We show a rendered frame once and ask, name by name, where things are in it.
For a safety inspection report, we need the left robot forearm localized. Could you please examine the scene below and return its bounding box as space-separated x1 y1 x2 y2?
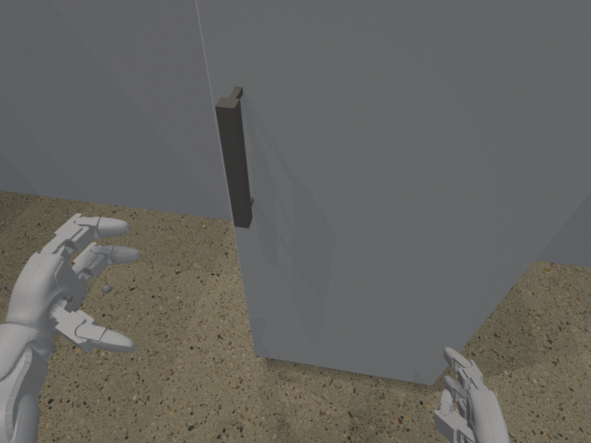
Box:
0 323 56 443

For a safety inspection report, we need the robot left hand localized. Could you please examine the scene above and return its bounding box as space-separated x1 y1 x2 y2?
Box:
6 213 141 353

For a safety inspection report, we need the handle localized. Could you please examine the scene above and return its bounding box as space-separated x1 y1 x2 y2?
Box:
215 87 254 229

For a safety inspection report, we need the fridge door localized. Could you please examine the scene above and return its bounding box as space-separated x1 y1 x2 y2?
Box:
197 0 591 386

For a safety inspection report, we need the robot right hand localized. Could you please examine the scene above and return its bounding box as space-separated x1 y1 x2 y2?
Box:
434 347 510 443

